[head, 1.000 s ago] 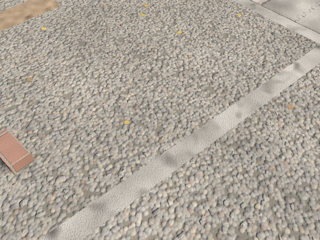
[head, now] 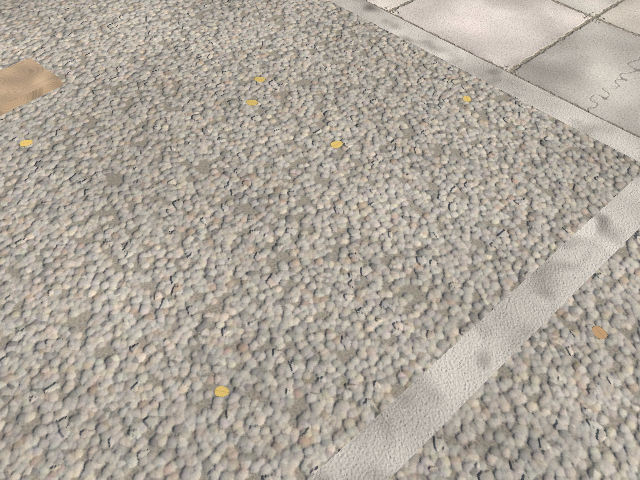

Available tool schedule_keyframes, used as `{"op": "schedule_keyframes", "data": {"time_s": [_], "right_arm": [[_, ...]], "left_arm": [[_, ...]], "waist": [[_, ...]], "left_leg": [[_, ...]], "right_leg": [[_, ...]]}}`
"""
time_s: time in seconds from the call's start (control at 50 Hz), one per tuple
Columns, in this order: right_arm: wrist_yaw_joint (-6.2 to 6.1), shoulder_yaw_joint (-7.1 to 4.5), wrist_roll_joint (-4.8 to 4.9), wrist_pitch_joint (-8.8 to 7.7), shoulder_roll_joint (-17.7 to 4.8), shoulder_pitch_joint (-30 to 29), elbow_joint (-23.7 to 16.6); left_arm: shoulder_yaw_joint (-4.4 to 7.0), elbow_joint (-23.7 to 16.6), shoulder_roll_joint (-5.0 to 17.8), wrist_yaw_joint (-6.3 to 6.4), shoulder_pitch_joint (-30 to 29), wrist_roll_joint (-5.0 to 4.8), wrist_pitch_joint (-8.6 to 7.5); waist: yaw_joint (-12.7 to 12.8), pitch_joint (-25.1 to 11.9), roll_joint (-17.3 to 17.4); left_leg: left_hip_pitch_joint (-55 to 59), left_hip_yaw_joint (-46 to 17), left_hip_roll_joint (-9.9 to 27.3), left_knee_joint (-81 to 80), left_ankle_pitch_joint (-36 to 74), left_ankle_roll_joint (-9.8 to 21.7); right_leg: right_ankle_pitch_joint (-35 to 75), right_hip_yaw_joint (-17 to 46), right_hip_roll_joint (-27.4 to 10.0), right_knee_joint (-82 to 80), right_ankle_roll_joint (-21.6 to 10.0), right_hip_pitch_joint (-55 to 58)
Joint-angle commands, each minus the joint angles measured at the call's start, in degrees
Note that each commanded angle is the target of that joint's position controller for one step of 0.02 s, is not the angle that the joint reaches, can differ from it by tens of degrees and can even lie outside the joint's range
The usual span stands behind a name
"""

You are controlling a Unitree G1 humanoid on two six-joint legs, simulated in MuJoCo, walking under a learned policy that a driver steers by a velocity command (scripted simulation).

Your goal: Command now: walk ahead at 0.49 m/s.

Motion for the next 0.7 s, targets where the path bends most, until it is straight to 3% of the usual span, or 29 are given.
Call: {"op": "schedule_keyframes", "data": {"time_s": [0.02, 0.12, 0.18, 0.22, 0.26, 0.28, 0.3, 0.32, 0.34, 0.36, 0.38, 0.4, 0.42, 0.44, 0.46, 0.5, 0.58, 0.7], "right_arm": [[-1.16, -1.18, 0.07, -0.96, -7.53, -2.15, -3.1], [-2.06, -1.53, 1.13, -0.08, -9.44, 3.48, -1.79], [-2.11, -1.68, 1.46, 0.64, -9.62, 6.21, -0.54], [-2.26, -1.94, 1.49, 1.22, -9.93, 6.63, -0.13], [-2.36, -2.28, 1.53, 1.82, -10.81, 5.28, -0.29], [-2.36, -2.14, 1.37, 2.12, -10.63, 3.96, -0.66], [-2.32, -1.41, 0.71, 2.25, -8.76, 3.43, -1.36], [-2.03, 0.28, 0.06, 1.45, -3.74, 7.46, -2.95], [-1.68, 1.17, 0.98, -0.09, -1.21, 9.91, -2.26], [-1.44, -0.48, 2.33, -1.19, -7.99, 5.62, -3.0], [-1.44, -0.88, 2.92, -1.6, -9.48, 0.77, -4.58], [-1.77, -1.01, 2.26, -1.39, -8.8, -1.54, -4.93], [-2.08, -1.45, 1.48, -0.67, -8.25, -1.85, -4.95], [-2.1, -1.43, 1.32, 0.2, -6.89, -0.75, -4.7], [-2.16, -1.35, 1.27, 0.89, -5.55, 0.26, -4.33], [-2.34, -1.51, 1.07, 1.65, -5.08, -0.9, -4.94], [-2.24, -1.71, 0.58, 1.64, -4.67, -9.59, -7.87], [-1.13, -1.11, 1.23, 1.03, -3.8, -20.69, -10.96]], "left_arm": [[0.75, -2.46, 2.53, 0.39, 1.87, 0.69, 0.26], [0.29, -5.3, 1.62, -0.58, -9.02, 0.01, -0.43], [0.08, -7.06, 1.93, -1.65, -13.56, -0.49, -0.71], [0.19, -8.07, 2.72, -2.42, -14.58, -0.58, -1.16], [0.85, -7.69, 4.31, -2.81, -11.05, -0.54, -1.66], [1.86, -6.08, 5.99, -2.72, -5.22, -0.42, -1.81], [3.48, -2.9, 9.38, -2.32, 5.65, -0.32, -1.94], [5.03, -1.27, 15.84, -2.01, 15.32, 0.86, -1.78], [4.63, -0.37, 14.43, -2.33, 17.56, 0.62, -1.43], [3.18, -1.03, 9.92, -2.41, 13.84, 0.34, -1.58], [2.38, -2.4, 7.55, -2.32, 8.39, 0.31, -1.48], [1.78, -3.12, 6.0, -2.59, 3.84, 0.54, -1.43], [1.31, -3.36, 4.39, -2.81, 1.64, 0.8, -1.57], [1.09, -2.9, 3.65, -3.05, 1.18, 1.06, -1.6], [1.17, -2.21, 3.75, -3.12, 2.0, 1.04, -1.74], [1.6, -0.83, 5.36, -2.76, 4.07, 1.02, -1.94], [1.81, 0.85, 6.39, -1.45, 7.65, 0.85, -1.21], [2.0, 3.56, 7.45, -0.75, 13.08, 0.06, -0.5]], "waist": [[2.64, 3.11, 4.56], [-1.35, 3.33, 4.72], [-2.83, 4.57, 5.18], [-2.44, 4.73, 5.54], [0.2, 2.91, 6.64], [3.57, -0.38, 6.58], [7.94, -7.36, 4.93], [8.66, -17.27, -6.01], [7.9, -22.43, -15.25], [7.84, -15.9, -9.6], [6.4, -9.89, -5.96], [4.52, -5.88, -1.36], [2.75, -3.74, -1.21], [1.45, -2.82, -2.06], [0.88, -2.35, -2.12], [0.31, -0.77, -1.3], [2.08, 1.32, -0.7], [5.62, 4.38, -1.02]], "left_leg": [[-5.49, -12.17, 16.08, -11.68, 3.94, 9.74], [0.9, -9.22, 15.52, -10.52, 4.33, 7.05], [6.39, -9.74, 17.61, -8.11, 3.38, 6.77], [9.91, -10.55, 19.4, -5.65, 4.1, 6.14], [11.27, -10.66, 20.01, -1.21, 11.15, 5.02], [10.58, -8.8, 18.0, 5.69, 20.83, 3.84], [5.27, -5.82, 14.42, 18.9, 24.05, 2.08], [-14.89, -1.26, 7.36, 42.06, 7.17, -1.77], [-29.27, -6.38, 1.39, 55.35, -23.72, -2.95], [-34.77, -10.95, 5.28, 60.9, -22.11, -1.6], [-35.31, -9.35, 8.44, 60.15, -16.8, -0.78], [-32.78, -8.08, 10.86, 56.62, -12.0, -1.07], [-29.76, -8.13, 12.69, 52.78, -9.02, -1.29], [-26.73, -7.99, 13.38, 50.85, -7.25, -1.6], [-25.39, -7.43, 13.37, 49.7, -6.29, -1.98], [-27.34, -6.97, 13.63, 46.54, -3.4, -2.84], [-32.58, -6.47, 13.54, 33.93, 6.75, -4.17], [-30.62, -4.09, 10.83, 18.57, 13.26, -3.8]], "right_leg": [[8.78, 0.07, -2.38, -7.95, 1.59, -1.81], [17.5, -2.5, 0.71, -26.58, 2.2, 0.16], [14.79, -2.66, 1.62, -31.65, 1.74, -0.27], [10.6, -2.61, 2.15, -34.16, 0.33, 0.3], [6.55, -3.91, 3.82, -36.43, -1.38, 6.56], [5.79, -5.53, 5.77, -37.73, -2.65, 14.72], [6.97, -3.84, 4.56, -36.91, -4.92, 29.57], [4.85, 16.78, -10.08, -37.42, -12.25, 52.84], [-2.4, 38.34, -16.67, -46.8, -17.4, 61.46], [-4.54, 34.06, -14.8, -48.0, -14.51, 56.13], [-0.65, 24.96, -12.79, -48.6, -12.29, 48.02], [4.56, 18.52, -10.24, -50.71, -11.25, 39.73], [7.36, 14.03, -7.88, -52.69, -10.23, 34.47], [8.61, 11.3, -6.41, -54.45, -9.84, 31.09], [10.92, 9.37, -5.58, -55.59, -10.21, 29.35], [15.76, 6.38, -5.21, -56.98, -10.9, 28.51], [17.95, 2.92, -4.58, -58.25, -10.15, 31.03], [13.49, 0.33, -4.7, -58.52, -8.81, 35.77]]}}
